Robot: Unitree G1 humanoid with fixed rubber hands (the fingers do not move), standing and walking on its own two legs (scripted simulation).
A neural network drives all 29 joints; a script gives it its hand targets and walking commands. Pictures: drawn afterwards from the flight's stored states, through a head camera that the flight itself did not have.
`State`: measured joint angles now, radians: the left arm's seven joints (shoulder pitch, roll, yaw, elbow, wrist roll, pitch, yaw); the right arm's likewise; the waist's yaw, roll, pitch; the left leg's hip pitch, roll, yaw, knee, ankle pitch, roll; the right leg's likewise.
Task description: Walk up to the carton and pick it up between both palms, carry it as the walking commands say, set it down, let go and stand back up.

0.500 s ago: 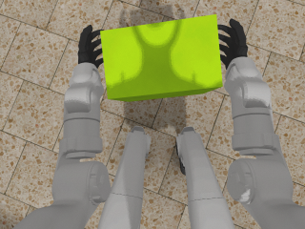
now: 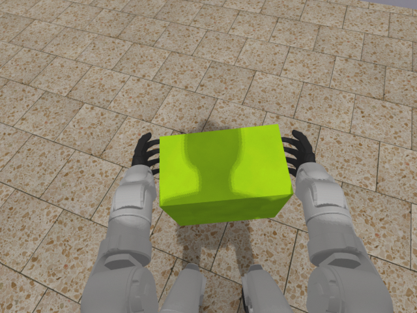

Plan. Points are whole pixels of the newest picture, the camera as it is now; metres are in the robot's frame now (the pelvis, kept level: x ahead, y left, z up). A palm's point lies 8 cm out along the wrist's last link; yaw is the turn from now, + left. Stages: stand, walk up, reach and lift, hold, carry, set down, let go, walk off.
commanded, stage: reach and lift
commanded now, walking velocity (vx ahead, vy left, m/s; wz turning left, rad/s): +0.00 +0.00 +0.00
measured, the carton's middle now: (223, 181) +0.39 +0.01 -0.07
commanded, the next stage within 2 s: none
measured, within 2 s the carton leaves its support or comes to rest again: neither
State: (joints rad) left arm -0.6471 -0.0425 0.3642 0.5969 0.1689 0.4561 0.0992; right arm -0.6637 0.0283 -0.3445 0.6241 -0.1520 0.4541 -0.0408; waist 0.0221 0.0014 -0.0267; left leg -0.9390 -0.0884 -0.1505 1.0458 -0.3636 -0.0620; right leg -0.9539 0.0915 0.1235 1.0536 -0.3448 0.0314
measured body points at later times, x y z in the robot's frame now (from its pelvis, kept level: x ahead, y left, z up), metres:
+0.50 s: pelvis +0.09 +0.00 +0.08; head +0.11 +0.00 +0.53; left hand +0.39 +0.18 +0.07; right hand +0.40 -0.15 +0.06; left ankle +0.09 +0.14 -0.66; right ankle +0.09 -0.12 -0.66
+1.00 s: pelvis +0.10 +0.00 +0.09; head +0.06 -0.01 +0.54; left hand +0.37 +0.18 +0.12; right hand +0.39 -0.14 +0.11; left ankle +0.09 +0.14 -0.66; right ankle +0.09 -0.12 -0.66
